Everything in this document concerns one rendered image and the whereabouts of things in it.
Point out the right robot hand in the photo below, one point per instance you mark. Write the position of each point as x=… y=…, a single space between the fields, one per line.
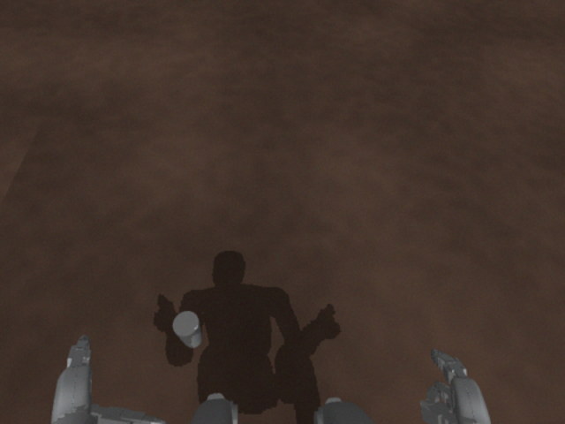
x=463 y=400

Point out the left robot hand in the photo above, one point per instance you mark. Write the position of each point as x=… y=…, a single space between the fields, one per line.
x=73 y=392

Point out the cup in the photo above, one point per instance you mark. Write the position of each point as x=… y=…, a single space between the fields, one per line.
x=187 y=327

